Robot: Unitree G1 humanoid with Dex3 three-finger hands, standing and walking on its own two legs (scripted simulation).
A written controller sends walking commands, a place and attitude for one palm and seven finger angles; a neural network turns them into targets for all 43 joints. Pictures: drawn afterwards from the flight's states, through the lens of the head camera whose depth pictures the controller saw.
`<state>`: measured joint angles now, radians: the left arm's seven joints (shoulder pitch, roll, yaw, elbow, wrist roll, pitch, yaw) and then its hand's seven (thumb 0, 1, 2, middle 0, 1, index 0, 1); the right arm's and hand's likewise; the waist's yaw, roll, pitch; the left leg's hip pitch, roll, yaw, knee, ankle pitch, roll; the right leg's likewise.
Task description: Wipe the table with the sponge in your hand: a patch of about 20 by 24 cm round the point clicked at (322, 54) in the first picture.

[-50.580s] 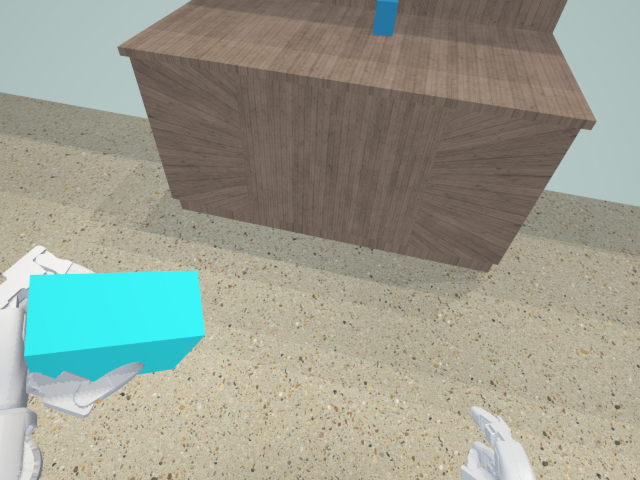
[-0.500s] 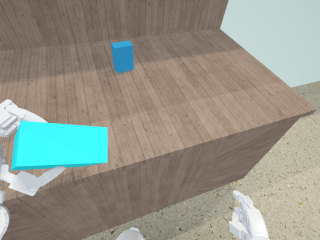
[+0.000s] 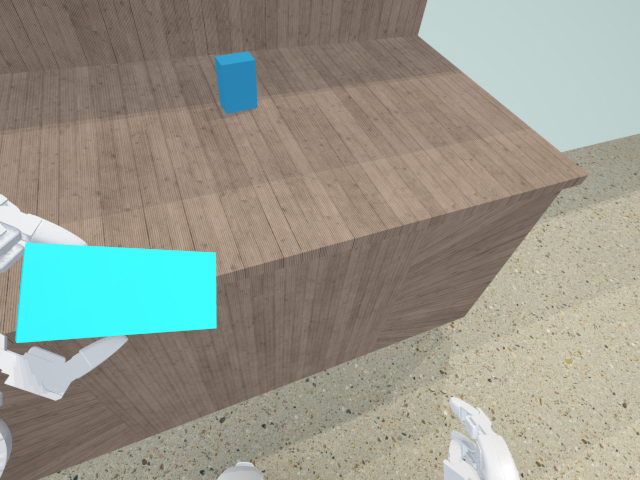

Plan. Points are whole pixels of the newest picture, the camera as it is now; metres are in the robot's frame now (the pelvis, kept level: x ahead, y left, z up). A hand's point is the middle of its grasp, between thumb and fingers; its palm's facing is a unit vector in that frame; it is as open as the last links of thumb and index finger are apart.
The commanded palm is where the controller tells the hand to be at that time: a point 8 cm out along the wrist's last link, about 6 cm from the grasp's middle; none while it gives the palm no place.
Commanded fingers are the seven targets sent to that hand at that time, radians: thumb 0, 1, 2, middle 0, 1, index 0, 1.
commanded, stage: step back with the hand held close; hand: left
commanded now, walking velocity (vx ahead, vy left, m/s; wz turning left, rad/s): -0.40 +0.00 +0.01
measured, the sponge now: (140, 296) +0.24 +0.19 +0.16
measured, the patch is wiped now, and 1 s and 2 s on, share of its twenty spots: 1.00 1.00 1.00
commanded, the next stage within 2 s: stop stepping back and stand still in 0.02 s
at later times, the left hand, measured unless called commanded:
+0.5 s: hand out of the picture +0.04 +0.23 +0.21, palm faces +0.49 -0.81 -0.31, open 10.4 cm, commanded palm +0.00 +0.27 +0.20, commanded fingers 0.00 0.10 1.30 -1.20 -1.60 -1.20 -1.60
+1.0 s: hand out of the picture -0.01 +0.22 +0.21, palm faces +0.49 -0.81 -0.33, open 10.4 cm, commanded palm -0.07 +0.24 +0.20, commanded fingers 0.00 0.10 1.30 -1.20 -1.60 -1.20 -1.60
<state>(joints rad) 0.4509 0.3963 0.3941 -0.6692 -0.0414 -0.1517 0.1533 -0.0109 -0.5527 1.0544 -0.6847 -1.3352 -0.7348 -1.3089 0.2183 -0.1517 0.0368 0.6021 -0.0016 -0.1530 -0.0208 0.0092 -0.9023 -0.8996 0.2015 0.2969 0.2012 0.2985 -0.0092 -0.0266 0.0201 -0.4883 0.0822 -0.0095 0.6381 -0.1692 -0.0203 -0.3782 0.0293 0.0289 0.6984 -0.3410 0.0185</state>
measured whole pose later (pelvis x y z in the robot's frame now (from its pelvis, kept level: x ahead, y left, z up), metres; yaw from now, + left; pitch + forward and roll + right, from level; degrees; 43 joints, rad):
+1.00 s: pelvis -0.21 -0.04 +0.01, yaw +3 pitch +0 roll -2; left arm 0.41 0.40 0.38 -0.47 -0.05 -0.13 0.16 -0.01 -0.56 1.06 -0.69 -1.34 -0.74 -1.31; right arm 0.29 -0.17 0.05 0.63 0.02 -0.14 -0.05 0.01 -0.90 -0.90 0.20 0.30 0.20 0.30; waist -0.03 0.01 -0.10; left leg -0.30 0.07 -0.02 0.59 -0.30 0.01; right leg -0.36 -0.01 -0.08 0.71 -0.42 -0.01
